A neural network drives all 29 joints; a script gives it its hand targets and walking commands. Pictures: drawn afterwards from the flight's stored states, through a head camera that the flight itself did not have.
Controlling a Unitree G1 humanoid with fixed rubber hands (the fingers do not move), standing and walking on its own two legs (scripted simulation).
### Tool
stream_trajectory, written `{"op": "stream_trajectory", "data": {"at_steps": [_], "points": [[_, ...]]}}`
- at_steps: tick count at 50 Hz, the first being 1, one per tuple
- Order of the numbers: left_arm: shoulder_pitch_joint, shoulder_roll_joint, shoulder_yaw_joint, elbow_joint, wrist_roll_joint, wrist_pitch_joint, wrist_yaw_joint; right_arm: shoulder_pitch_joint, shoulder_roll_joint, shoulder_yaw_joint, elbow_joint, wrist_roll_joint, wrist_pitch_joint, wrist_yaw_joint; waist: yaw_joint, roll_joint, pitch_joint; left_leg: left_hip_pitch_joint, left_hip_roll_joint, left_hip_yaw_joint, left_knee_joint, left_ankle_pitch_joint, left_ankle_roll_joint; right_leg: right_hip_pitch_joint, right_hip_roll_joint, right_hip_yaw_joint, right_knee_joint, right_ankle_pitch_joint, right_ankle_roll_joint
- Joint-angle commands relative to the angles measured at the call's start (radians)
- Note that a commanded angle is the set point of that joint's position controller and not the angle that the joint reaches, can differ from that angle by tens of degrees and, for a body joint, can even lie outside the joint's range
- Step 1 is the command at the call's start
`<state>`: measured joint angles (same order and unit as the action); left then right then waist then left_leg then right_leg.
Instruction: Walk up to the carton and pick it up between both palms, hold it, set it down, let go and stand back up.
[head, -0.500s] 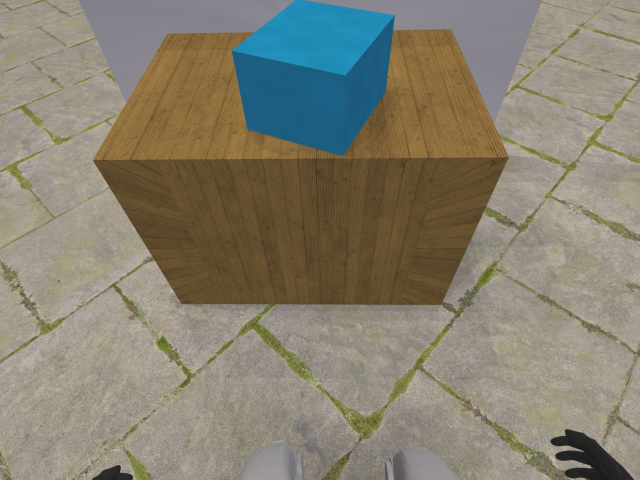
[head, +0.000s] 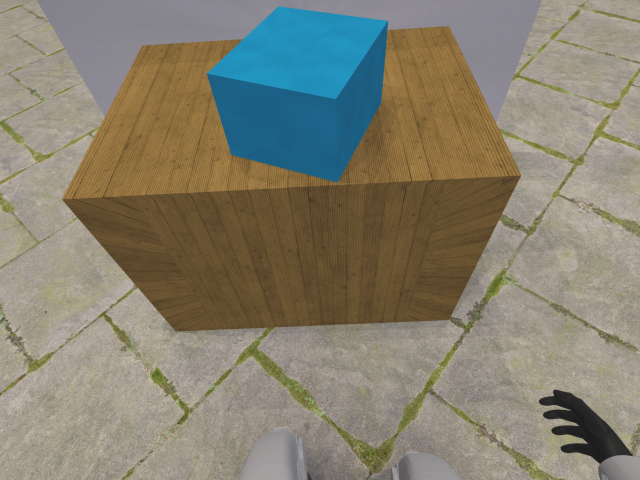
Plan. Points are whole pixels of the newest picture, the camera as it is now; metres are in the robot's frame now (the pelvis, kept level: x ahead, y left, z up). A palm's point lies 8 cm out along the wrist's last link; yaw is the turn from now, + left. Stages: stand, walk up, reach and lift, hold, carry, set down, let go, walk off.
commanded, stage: walk up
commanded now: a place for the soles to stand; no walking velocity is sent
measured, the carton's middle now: (306, 90) +0.81 +0.05 +0.02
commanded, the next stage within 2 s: none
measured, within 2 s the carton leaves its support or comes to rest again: neither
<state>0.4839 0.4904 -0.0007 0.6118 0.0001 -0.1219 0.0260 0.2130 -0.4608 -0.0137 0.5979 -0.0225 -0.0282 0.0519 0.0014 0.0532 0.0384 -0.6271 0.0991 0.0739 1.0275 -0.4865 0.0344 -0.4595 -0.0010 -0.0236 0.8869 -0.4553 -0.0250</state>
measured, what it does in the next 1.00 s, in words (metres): steps on the spot: left foot, then right foot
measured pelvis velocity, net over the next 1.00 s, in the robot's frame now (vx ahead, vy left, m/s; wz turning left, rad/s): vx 0.09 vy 0.02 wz -0.03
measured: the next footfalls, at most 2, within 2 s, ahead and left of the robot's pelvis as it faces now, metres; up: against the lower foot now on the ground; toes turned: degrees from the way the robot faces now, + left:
left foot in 0.04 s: +0.14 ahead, +0.13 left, +0.00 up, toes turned +5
right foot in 0.40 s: +0.17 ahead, -0.11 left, +0.00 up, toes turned -2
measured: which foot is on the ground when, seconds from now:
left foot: up 0.00-0.02, down 0.04-1.00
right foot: down 0.00-0.06, up 0.08-0.38, down 0.40-1.00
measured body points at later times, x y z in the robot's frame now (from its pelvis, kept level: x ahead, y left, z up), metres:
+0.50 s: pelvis +0.07 +0.02 -0.01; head +0.09 +0.02 +0.44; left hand +0.20 +0.34 -0.07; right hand +0.19 -0.29 -0.09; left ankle +0.10 +0.12 -0.69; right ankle +0.14 -0.11 -0.69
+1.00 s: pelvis +0.09 +0.02 -0.01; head +0.12 +0.01 +0.44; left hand +0.24 +0.34 -0.07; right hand +0.23 -0.29 -0.09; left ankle +0.10 +0.13 -0.69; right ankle +0.13 -0.11 -0.69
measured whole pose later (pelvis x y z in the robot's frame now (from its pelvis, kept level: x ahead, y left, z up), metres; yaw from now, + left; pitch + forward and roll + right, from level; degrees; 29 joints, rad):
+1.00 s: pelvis +0.09 +0.02 -0.01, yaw -2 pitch -1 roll -1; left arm 0.27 0.47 0.00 0.62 0.00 -0.08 0.03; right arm 0.23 -0.44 -0.02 0.60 -0.01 -0.03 0.01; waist 0.00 0.04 0.10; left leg -0.44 0.08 0.09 0.98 -0.51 0.03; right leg -0.49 0.00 -0.01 0.93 -0.42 -0.01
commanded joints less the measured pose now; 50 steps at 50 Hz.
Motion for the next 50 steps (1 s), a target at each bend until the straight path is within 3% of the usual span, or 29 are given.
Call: {"op": "stream_trajectory", "data": {"at_steps": [1, 2, 3, 4, 5, 7, 9, 15, 17, 18, 19, 20, 21, 22, 26, 27, 28, 29, 31, 33, 35, 36, 37, 38, 42, 44, 45, 48, 50], "points": [[-0.038, 0.291, 0.140, 0.003, 0.003, -0.004, 0.033, 0.068, -0.182, -0.129, -0.022, -0.008, -0.038, -0.002, -0.052, -0.101, -0.084, 0.194, -0.014, -0.064, -0.233, 0.135, 0.021, -0.016, -0.264, 0.416, -0.209, 0.253, -0.250], [-0.065, 0.224, 0.105, -0.027, 0.009, 0.002, 0.025, 0.174, -0.198, -0.138, 0.045, -0.011, -0.041, -0.010, -0.090, -0.070, -0.163, 0.432, -0.050, -0.031, -0.307, 0.120, 0.037, -0.149, -0.183, 0.270, -0.094, 0.183, -0.196], [-0.030, 0.115, 0.079, -0.027, 0.001, 0.004, 0.017, 0.272, -0.311, -0.170, 0.062, -0.025, -0.051, -0.026, -0.152, 0.241, -0.211, 0.669, 0.122, -0.383, -0.554, -0.189, 0.066, -0.385, -0.024, 0.077, 0.286, 0.195, -0.094], [-0.026, 0.137, 0.081, -0.006, -0.001, 0.013, 0.023, 0.260, -0.351, -0.174, 0.022, -0.002, -0.054, -0.029, -0.160, 0.258, -0.160, 0.690, 0.339, -0.720, -0.742, -0.394, 0.123, -0.589, 0.071, 0.037, 0.433, -0.082, -0.025], [-0.099, 0.229, 0.096, -0.001, 0.008, 0.024, 0.026, 0.203, -0.345, -0.179, 0.018, 0.011, -0.046, -0.019, -0.138, 0.056, -0.033, 0.523, 0.371, -0.782, -0.795, -0.550, 0.143, -0.563, 0.008, 0.111, 0.468, -0.070, -0.025], [-0.059, 0.219, 0.104, 0.042, -0.003, 0.027, 0.003, 0.112, -0.295, -0.160, 0.009, 0.016, -0.040, -0.031, -0.057, 0.030, 0.038, 0.432, 0.273, -0.588, -0.750, -0.353, 0.110, -0.463, -0.049, 0.092, 0.424, 0.073, -0.009], [-0.011, 0.206, 0.106, 0.063, -0.005, 0.027, 0.002, 0.123, -0.262, -0.144, 0.010, 0.013, -0.046, -0.032, -0.044, 0.131, 0.024, 0.408, 0.199, -0.415, -0.682, -0.037, 0.074, -0.367, -0.058, 0.066, 0.340, 0.093, 0.008], [-0.113, 0.120, 0.080, 0.013, 0.000, 0.011, 0.006, 0.158, -0.238, -0.126, -0.010, 0.009, -0.048, -0.042, -0.044, 0.104, 0.043, 0.394, 0.216, -0.230, -0.519, 0.632, 0.214, -0.209, -0.060, -0.016, 0.068, -0.019, 0.001], [-0.060, 0.113, 0.086, 0.034, -0.001, -0.001, 0.005, 0.118, -0.233, -0.120, -0.027, 0.006, -0.042, -0.041, -0.017, 0.088, -0.083, 0.363, 0.218, -0.141, -0.401, 0.745, 0.203, -0.006, -0.032, -0.059, -0.094, 0.077, -0.022], [-0.018, 0.113, 0.091, 0.069, 0.002, -0.009, 0.014, 0.073, -0.217, -0.109, -0.040, 0.013, -0.027, -0.040, 0.012, 0.116, -0.101, 0.294, 0.158, -0.066, -0.280, 0.709, 0.167, 0.101, 0.007, -0.102, -0.199, 0.232, -0.030], [0.019, 0.149, 0.112, 0.089, 0.012, -0.014, 0.020, 0.077, -0.164, -0.096, -0.041, 0.017, -0.021, -0.041, 0.035, -0.008, -0.109, 0.233, 0.148, -0.060, -0.159, 0.669, 0.117, 0.198, 0.040, -0.044, -0.266, 0.263, -0.044], [0.021, 0.216, 0.129, 0.091, 0.025, -0.015, 0.030, 0.092, -0.107, -0.074, -0.057, 0.021, -0.022, -0.044, 0.048, -0.098, -0.154, 0.054, 0.098, -0.036, -0.027, 0.535, 0.052, 0.352, -0.057, 0.158, -0.235, 0.417, -0.094], [0.023, 0.306, 0.154, 0.069, 0.010, -0.010, 0.041, 0.071, -0.084, -0.068, -0.072, 0.032, -0.009, -0.050, 0.049, -0.195, -0.159, -0.048, -0.012, -0.041, 0.088, 0.178, -0.009, 0.314, -0.313, 0.596, -0.330, 0.511, -0.232], [-0.038, 0.323, 0.147, 0.052, 0.001, 0.004, 0.038, 0.014, -0.159, -0.086, -0.068, 0.034, 0.014, -0.063, 0.059, -0.154, -0.126, -0.005, -0.001, -0.119, 0.065, -0.193, -0.003, 0.175, -0.386, 0.681, -0.382, 0.368, -0.305], [-0.185, 0.261, 0.104, 0.029, 0.018, 0.026, 0.042, 0.112, -0.177, -0.115, 0.040, 0.008, 0.007, -0.044, -0.058, -0.117, 0.002, 0.282, -0.019, -0.093, -0.169, 0.058, 0.026, -0.174, -0.206, 0.460, -0.292, 0.051, -0.194], [-0.204, 0.204, 0.087, 0.014, 0.020, 0.038, 0.033, 0.164, -0.215, -0.125, 0.056, -0.012, 0.001, -0.043, -0.078, -0.035, -0.024, 0.361, 0.018, -0.171, -0.321, -0.026, 0.049, -0.276, -0.128, 0.339, -0.217, -0.083, -0.135], [-0.214, 0.168, 0.087, 0.014, 0.022, 0.044, 0.026, 0.152, -0.261, -0.133, 0.047, -0.008, -0.007, -0.043, -0.083, 0.097, 0.030, 0.369, 0.153, -0.380, -0.552, -0.378, 0.103, -0.389, -0.019, 0.148, -0.033, -0.222, -0.073], [-0.221, 0.163, 0.085, 0.010, 0.016, 0.047, 0.028, 0.103, -0.286, -0.140, 0.029, -0.016, -0.018, -0.045, -0.075, 0.156, 0.094, 0.251, 0.285, -0.544, -0.726, -0.509, 0.146, -0.332, 0.020, 0.010, 0.146, -0.095, -0.034], [-0.178, 0.198, 0.104, 0.055, 0.014, 0.044, 0.017, 0.001, -0.272, -0.132, 0.016, -0.003, -0.025, -0.049, -0.021, 0.061, 0.101, 0.175, 0.306, -0.502, -0.692, -0.302, 0.193, -0.188, -0.025, 0.011, 0.152, -0.033, -0.023], [-0.125, 0.188, 0.105, 0.061, 0.017, 0.029, 0.011, 0.001, -0.263, -0.120, 0.004, -0.001, -0.027, -0.048, -0.024, 0.089, -0.020, 0.243, 0.223, -0.324, -0.538, -0.058, 0.142, -0.071, -0.028, -0.001, 0.004, -0.014, -0.022], [-0.109, 0.203, 0.118, 0.075, 0.017, 0.009, 0.013, 0.000, -0.223, -0.101, -0.003, 0.004, -0.022, -0.044, 0.017, 0.006, -0.075, 0.139, 0.156, -0.203, -0.338, 0.125, 0.079, 0.122, -0.005, 0.060, -0.135, 0.129, -0.050], [-0.073, 0.230, 0.121, 0.067, 0.023, -0.004, 0.022, -0.008, -0.170, -0.092, -0.013, 0.001, -0.018, -0.040, 0.024, -0.096, -0.106, 0.079, 0.075, -0.091, -0.168, 0.153, 0.037, 0.183, -0.096, 0.263, -0.235, 0.191, -0.084], [-0.102, 0.291, 0.144, 0.059, 0.022, -0.007, 0.024, 0.022, -0.148, -0.089, -0.016, 0.005, -0.010, -0.045, 0.008, -0.167, -0.128, 0.018, -0.009, -0.081, -0.064, 0.084, -0.005, 0.228, -0.243, 0.556, -0.288, 0.285, -0.188], [-0.115, 0.302, 0.136, 0.051, 0.009, -0.002, 0.025, -0.007, -0.176, -0.089, -0.022, 0.019, -0.008, -0.055, 0.019, -0.129, -0.126, 0.035, -0.013, -0.098, -0.072, 0.012, -0.001, 0.212, -0.276, 0.604, -0.265, 0.382, -0.253], [-0.203, 0.210, 0.088, 0.025, 0.013, 0.017, 0.029, 0.046, -0.196, -0.111, 0.028, 0.008, -0.026, -0.051, -0.045, -0.069, -0.151, 0.356, 0.070, -0.186, -0.320, 0.208, 0.046, -0.051, -0.119, 0.292, -0.076, 0.418, -0.140], [-0.243, 0.151, 0.072, 0.032, 0.009, 0.030, 0.025, 0.060, -0.263, -0.127, 0.048, 0.004, -0.033, -0.054, -0.053, 0.045, -0.078, 0.417, 0.227, -0.369, -0.483, 0.169, 0.132, -0.192, -0.006, 0.030, 0.088, 0.234, -0.042], [-0.215, 0.160, 0.078, 0.033, 0.011, 0.037, 0.026, 0.055, -0.259, -0.122, 0.035, 0.007, -0.033, -0.054, -0.051, 0.046, -0.085, 0.387, 0.267, -0.384, -0.504, 0.160, 0.165, -0.163, -0.018, -0.006, 0.069, 0.107, -0.027], [-0.159, 0.186, 0.089, 0.060, 0.014, 0.013, 0.020, -0.043, -0.223, -0.105, 0.015, 0.009, -0.023, -0.051, 0.008, -0.032, -0.084, 0.246, 0.153, -0.174, -0.347, 0.313, 0.099, 0.045, -0.027, 0.099, -0.083, 0.308, -0.056], [-0.132, 0.249, 0.111, 0.069, 0.011, 0.005, 0.025, -0.035, -0.178, -0.096, 0.009, 0.025, -0.012, -0.051, 0.005, -0.133, -0.172, 0.168, 0.031, -0.071, -0.157, 0.216, 0.020, 0.155, -0.158, 0.356, -0.180, 0.364, -0.139]]}}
